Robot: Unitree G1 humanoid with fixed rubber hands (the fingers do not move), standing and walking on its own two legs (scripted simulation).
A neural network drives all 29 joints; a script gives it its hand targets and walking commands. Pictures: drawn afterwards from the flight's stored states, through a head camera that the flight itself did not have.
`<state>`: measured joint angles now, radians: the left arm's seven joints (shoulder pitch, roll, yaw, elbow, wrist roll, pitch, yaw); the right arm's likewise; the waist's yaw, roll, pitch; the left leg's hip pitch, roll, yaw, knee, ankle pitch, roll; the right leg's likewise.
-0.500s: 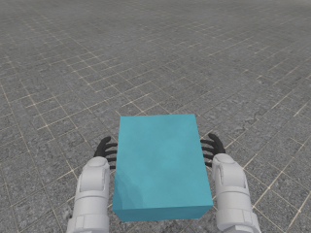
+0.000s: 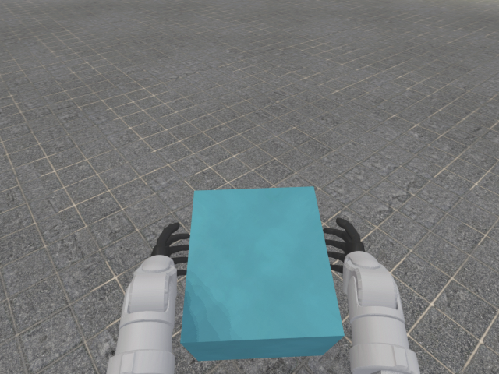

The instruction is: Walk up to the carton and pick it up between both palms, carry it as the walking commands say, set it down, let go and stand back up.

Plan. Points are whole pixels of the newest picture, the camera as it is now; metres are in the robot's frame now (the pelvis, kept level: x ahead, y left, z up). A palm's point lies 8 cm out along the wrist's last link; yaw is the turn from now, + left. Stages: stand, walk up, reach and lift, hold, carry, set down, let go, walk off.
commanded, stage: hold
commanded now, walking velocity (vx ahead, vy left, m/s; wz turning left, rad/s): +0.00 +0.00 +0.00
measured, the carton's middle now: (257, 271) +0.31 -0.01 -0.03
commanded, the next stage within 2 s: carry in 0.66 s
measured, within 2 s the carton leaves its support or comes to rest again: neither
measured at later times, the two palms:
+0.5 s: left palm (160, 272) +0.27 +0.15 +0.04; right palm (354, 265) +0.27 -0.16 +0.05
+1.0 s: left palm (127, 271) +0.26 +0.20 +0.06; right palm (322, 265) +0.26 -0.10 +0.07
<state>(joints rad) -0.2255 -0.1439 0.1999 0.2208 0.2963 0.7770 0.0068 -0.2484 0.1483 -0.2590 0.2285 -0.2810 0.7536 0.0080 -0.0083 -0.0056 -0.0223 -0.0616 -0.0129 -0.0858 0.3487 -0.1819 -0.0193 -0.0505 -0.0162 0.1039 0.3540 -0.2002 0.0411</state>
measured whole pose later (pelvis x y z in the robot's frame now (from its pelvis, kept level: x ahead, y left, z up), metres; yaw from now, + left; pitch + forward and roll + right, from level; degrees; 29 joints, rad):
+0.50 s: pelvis -0.01 +0.00 +0.00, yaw +0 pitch -6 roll +0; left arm -0.21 -0.14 0.19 0.19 0.29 0.78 0.00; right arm -0.24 0.15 -0.25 0.21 -0.27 0.75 -0.01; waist 0.00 -0.01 -0.01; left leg -0.08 -0.01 -0.09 0.37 -0.18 -0.02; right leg -0.06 -0.01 0.10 0.37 -0.20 0.04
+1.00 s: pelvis -0.02 +0.05 -0.02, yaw -2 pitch +1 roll +1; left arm -0.22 -0.12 0.13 -0.07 0.17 1.05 0.17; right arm -0.27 0.14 -0.14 -0.03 -0.09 1.03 -0.24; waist -0.01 -0.03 -0.14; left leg -0.38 -0.02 0.13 0.62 -0.26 0.06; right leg -0.43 -0.09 0.09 0.74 -0.40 0.09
